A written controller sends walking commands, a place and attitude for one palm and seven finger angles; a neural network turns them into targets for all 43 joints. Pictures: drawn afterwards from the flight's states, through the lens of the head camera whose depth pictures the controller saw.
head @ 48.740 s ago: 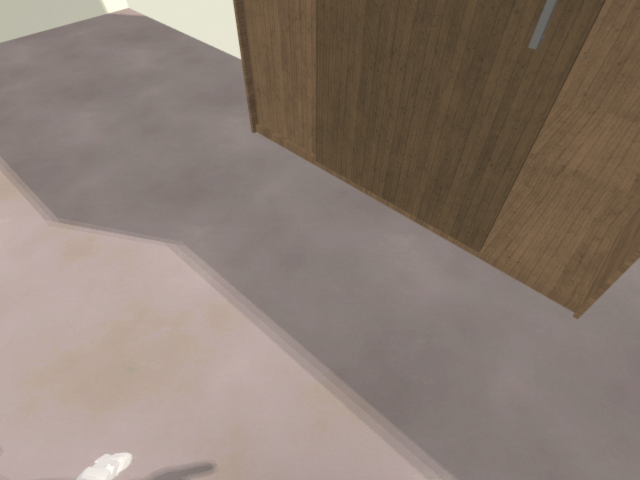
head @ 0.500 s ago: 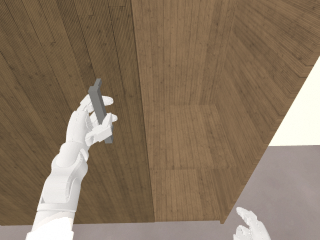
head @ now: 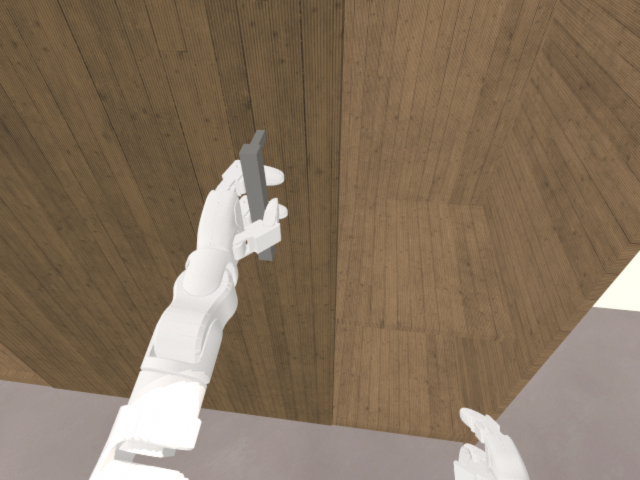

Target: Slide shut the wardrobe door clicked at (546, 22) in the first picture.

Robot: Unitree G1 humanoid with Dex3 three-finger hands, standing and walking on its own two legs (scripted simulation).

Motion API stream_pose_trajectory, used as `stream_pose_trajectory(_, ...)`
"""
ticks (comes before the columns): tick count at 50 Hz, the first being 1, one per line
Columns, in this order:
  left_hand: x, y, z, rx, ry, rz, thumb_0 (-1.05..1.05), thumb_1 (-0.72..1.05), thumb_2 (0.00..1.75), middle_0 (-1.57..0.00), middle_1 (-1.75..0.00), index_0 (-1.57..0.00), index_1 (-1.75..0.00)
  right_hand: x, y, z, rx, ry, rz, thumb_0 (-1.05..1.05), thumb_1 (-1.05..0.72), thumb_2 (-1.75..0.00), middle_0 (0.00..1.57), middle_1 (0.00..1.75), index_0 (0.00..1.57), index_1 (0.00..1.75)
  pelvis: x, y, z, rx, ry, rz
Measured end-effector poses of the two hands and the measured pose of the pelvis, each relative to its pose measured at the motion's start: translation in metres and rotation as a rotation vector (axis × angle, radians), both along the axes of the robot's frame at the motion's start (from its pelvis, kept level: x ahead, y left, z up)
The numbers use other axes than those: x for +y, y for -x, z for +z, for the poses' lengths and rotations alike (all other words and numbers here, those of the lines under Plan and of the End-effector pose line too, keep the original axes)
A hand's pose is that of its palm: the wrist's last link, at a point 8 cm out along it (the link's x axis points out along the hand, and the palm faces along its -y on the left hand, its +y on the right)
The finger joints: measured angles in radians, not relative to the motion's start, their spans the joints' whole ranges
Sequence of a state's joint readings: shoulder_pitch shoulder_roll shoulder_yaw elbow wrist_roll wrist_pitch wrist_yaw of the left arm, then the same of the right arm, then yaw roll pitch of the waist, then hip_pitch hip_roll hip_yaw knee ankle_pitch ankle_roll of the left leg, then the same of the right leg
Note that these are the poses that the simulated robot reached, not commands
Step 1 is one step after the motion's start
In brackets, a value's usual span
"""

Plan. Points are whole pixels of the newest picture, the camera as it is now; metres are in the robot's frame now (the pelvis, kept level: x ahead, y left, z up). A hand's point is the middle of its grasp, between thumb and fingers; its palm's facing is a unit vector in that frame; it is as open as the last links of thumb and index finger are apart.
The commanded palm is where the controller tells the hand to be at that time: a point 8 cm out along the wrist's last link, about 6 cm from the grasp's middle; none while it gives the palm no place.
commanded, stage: tug the door sideways, standing still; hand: left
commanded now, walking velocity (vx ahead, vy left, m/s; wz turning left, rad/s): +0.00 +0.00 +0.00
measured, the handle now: (263, 199) +0.42 +0.11 +0.16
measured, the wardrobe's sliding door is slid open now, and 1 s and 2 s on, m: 0.39 0.36 0.09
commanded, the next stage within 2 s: step sideways, sliding the door along in 0.02 s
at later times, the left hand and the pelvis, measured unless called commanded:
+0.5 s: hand (275, 229) +0.37 +0.09 +0.15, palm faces +0.08 -0.99 -0.15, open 6.0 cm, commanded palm +0.34 +0.10 +0.16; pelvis -0.02 -0.03 -0.01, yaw +0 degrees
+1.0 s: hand (306, 227) +0.37 +0.05 +0.15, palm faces +0.26 -0.96 -0.06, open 6.2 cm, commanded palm +0.34 +0.03 +0.16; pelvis +0.01 -0.13 -0.02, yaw +4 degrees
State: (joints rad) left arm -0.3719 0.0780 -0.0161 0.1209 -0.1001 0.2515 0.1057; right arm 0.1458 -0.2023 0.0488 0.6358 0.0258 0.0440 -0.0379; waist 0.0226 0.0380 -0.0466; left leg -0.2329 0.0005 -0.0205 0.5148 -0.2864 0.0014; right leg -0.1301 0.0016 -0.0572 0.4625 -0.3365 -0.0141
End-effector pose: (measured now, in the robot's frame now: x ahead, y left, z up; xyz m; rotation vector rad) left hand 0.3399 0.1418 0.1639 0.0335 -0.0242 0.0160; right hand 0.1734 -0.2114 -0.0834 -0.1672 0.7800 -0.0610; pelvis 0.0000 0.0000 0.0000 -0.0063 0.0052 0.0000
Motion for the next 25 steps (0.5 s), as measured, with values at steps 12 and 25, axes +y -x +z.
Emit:
stream_pose_trajectory(12,0.006,-0.004,-0.002,-0.083,-0.114,-0.045,-0.03,0.71,0.82,-0.38,-1.38,-0.28,-1.39,0.005,0.032,-0.017,0.056,0.007,-0.027,0.01,-0.9,-0.89,0.2,0.3,0.21,0.3,0.008,0.016,-0.003,0.007,0.011,-0.028)
stream_pose_trajectory(25,-0.002,-0.001,-0.004,-0.111,-0.126,0.05,-0.04,0.74,0.85,-0.45,-1.39,-0.23,-1.4,-0.029,0.083,-0.053,0.261,-0.023,-0.075,0.01,-0.91,-0.89,0.2,0.3,0.2,0.3,-0.026,0.02,-0.009,-0.019,0.032,0.002)
